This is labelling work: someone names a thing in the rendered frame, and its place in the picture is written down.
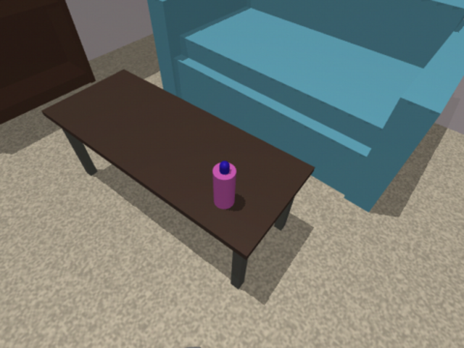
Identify sofa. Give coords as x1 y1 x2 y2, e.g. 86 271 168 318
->
147 0 464 212

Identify bottle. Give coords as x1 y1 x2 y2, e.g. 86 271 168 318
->
212 161 236 209

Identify coffee table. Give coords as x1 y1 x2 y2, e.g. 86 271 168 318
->
42 70 315 289

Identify bookshelf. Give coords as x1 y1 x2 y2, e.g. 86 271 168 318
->
0 0 96 125

